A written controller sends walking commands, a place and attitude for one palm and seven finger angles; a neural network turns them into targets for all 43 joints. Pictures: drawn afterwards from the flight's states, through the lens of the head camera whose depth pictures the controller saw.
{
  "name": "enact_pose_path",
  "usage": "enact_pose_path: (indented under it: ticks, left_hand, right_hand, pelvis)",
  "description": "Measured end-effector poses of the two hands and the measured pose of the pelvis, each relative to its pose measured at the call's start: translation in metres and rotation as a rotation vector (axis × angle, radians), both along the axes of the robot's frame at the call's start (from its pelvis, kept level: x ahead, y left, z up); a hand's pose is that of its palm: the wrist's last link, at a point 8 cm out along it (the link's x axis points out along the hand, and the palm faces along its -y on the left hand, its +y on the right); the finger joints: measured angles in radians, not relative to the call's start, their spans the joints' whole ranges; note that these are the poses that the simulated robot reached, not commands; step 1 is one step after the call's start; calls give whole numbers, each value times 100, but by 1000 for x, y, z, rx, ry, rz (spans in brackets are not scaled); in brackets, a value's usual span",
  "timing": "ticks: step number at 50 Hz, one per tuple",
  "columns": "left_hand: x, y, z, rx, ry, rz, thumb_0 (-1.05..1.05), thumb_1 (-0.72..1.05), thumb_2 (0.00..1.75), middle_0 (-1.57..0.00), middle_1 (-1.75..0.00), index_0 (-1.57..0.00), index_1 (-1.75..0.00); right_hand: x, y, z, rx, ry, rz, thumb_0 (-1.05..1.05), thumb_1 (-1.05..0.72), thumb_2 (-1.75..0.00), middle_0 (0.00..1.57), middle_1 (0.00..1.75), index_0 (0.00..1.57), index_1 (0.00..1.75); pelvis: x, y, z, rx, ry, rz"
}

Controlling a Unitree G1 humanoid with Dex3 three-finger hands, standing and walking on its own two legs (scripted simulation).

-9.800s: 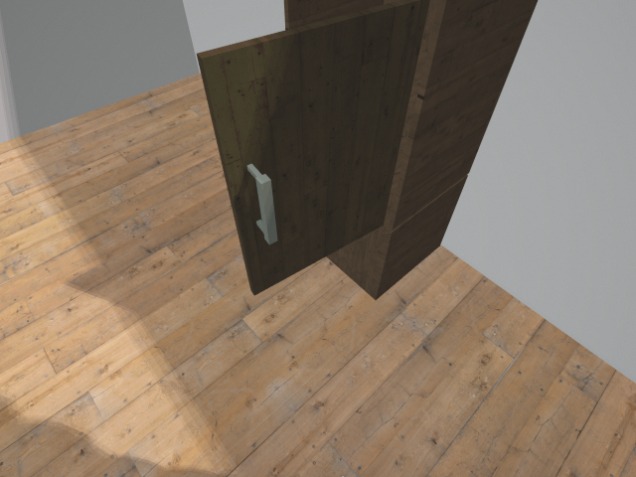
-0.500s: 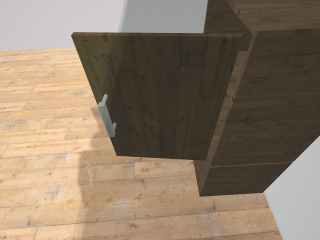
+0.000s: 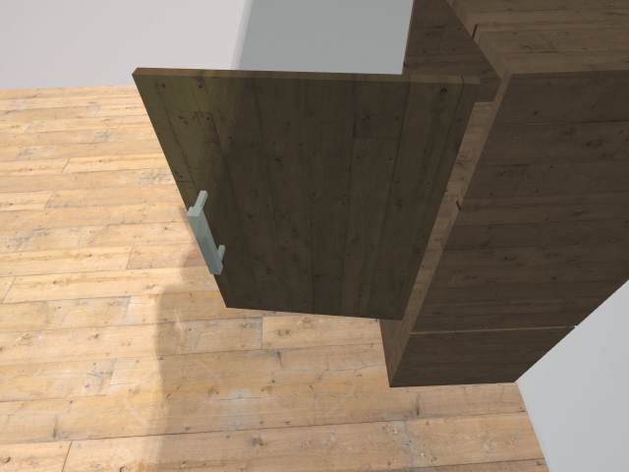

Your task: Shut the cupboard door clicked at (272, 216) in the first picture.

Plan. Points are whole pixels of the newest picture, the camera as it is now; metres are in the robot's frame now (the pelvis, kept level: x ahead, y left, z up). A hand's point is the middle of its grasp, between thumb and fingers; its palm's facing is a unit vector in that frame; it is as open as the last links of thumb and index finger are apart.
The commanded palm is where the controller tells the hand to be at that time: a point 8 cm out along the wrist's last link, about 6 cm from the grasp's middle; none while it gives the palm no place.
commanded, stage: look again from close up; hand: left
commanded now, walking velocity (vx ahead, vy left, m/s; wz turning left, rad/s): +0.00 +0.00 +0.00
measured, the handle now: (209, 234) +0.49 +0.21 -0.03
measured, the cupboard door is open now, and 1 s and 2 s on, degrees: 83 83 83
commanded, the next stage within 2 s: raise the hand and make a fist in 0.34 s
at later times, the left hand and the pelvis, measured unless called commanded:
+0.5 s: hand out of the picture +0.08 +0.19 -0.15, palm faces +0.12 -0.97 -0.22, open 7.4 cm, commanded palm +0.12 +0.22 -0.07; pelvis +0.02 -0.01 +0.00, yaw +0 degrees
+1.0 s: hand out of the picture +0.13 +0.17 -0.06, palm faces -0.01 -1.00 -0.05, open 5.5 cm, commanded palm +0.13 +0.23 -0.06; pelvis -0.06 +0.00 -0.12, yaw +2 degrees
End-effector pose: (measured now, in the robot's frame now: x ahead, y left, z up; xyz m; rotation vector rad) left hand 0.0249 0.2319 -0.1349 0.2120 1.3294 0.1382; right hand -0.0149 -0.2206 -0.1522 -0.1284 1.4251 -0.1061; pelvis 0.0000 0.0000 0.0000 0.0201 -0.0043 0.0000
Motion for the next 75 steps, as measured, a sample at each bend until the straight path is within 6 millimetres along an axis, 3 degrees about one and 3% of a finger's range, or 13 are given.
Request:
enact_pose_path:
  ticks: [10,23,25,30,33,37,40,43,48,54,62,67,75]
  left_hand:
    - [13,-4,-1,-3,-3,5,1,91,90,-20,-30,-20,-30]
    - [12,-7,-4,-3,12,29,1,91,90,-20,-30,-20,-30]
    - [37,1,10,-8,-171,109,1,91,90,-20,-30,-21,-30]
    - [126,1,94,-15,-837,94,2,91,90,-22,-33,-23,-33]
    - [152,-7,119,-94,-1135,30,1,91,90,-25,-36,-26,-36]
    - [142,-23,111,-210,-1352,-163,1,91,90,-31,-42,-31,-42]
    - [118,-26,82,-267,-1323,-229,1,90,90,-36,-48,-36,-48]
    - [96,-16,57,-259,-1257,-174,1,90,90,-42,-53,-42,-53]
    - [84,-3,66,-179,-1309,-152,2,90,90,-51,-63,-51,-63]
    - [107,-7,81,-221,-1312,-242,2,90,90,-61,-75,-62,-75]
    - [121,9,86,-209,-1221,-196,2,90,90,-76,-91,-76,-91]
    - [119,19,91,-190,-1261,-187,2,90,90,-85,-101,-85,-101]
    - [125,22,89,-212,-1261,-201,2,90,90,-100,-117,-100,-117]
  right_hand:
    - [15,1,1,1,-1,-1,0,-91,-90,20,30,20,30]
    - [44,-6,2,-17,-40,11,1,-92,-90,20,30,20,30]
    - [56,-13,6,-73,-151,13,1,-91,-90,20,30,20,30]
    - [107,-29,17,-108,-523,29,1,-91,-90,20,30,20,30]
    - [141,-36,28,-113,-691,68,1,-91,-90,20,30,20,30]
    - [177,-41,37,-125,-862,142,1,-91,-90,20,30,20,30]
    - [196,-39,35,-134,-946,181,1,-91,-90,20,30,20,30]
    - [206,-29,26,-132,-992,206,1,-91,-90,20,30,20,30]
    - [198,0,0,-82,-966,229,1,-91,-90,20,30,20,30]
    - [156,29,-32,-8,-821,181,1,-91,-90,20,30,20,30]
    - [109,27,-35,-37,-689,91,2,-90,-90,21,30,21,30]
    - [112,13,-27,-96,-683,109,2,-90,-90,20,30,21,30]
    - [152,7,-7,-145,-763,151,2,-91,-90,20,30,20,30]
  pelvis:
    - [11,-4,1,-3,1,3]
    - [21,-6,1,-11,5,7]
    - [17,-7,-4,-11,-7,-6]
    - [8,-2,-18,-4,39,53]
    - [-4,-3,-31,6,106,48]
    - [-23,-6,-60,18,185,18]
    - [-36,-6,-84,15,220,14]
    - [-46,-5,-102,2,239,21]
    - [-56,-1,-118,-31,252,36]
    - [-62,7,-116,-52,259,42]
    - [-54,19,-102,-45,267,27]
    - [-47,25,-100,-48,270,28]
    - [-38,29,-99,-56,275,31]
